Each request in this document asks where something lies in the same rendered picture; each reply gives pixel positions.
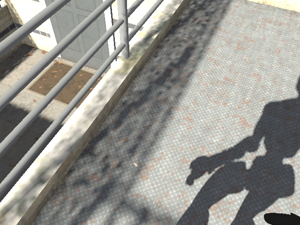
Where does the right robot hand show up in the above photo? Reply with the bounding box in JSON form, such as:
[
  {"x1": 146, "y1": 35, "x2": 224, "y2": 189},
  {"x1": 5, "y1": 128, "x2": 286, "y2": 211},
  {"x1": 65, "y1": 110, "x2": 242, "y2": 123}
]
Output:
[{"x1": 263, "y1": 213, "x2": 300, "y2": 225}]

